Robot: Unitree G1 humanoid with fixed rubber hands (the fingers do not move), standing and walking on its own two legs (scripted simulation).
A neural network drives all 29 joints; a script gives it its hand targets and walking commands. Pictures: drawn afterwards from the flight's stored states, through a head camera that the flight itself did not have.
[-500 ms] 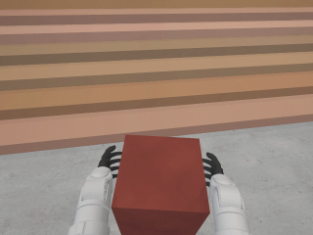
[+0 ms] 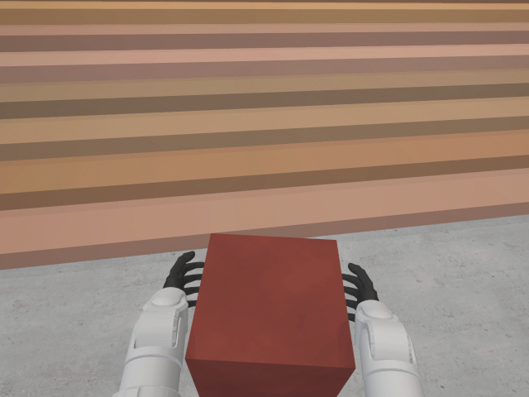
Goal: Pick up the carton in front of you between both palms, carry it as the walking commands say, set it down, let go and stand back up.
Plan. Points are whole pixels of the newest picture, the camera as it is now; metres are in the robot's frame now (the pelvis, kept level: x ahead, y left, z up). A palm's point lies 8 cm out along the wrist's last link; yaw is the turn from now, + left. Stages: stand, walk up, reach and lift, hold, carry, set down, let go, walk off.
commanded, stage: reach and lift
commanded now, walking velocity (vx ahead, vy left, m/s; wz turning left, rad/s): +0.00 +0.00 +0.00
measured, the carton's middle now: (268, 327) +0.29 +0.00 -0.05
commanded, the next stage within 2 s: hold in 0.20 s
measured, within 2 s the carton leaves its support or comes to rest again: neither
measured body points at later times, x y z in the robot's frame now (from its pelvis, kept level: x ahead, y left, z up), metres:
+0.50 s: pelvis -0.01 +0.00 +0.00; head -0.06 +0.00 +0.45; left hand +0.29 +0.15 +0.05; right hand +0.29 -0.15 +0.04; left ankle +0.00 +0.13 -0.74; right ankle +0.01 -0.13 -0.74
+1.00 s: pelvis -0.01 +0.00 +0.00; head -0.05 +0.00 +0.45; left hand +0.30 +0.15 +0.05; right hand +0.29 -0.15 +0.04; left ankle +0.00 +0.13 -0.74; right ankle +0.01 -0.13 -0.74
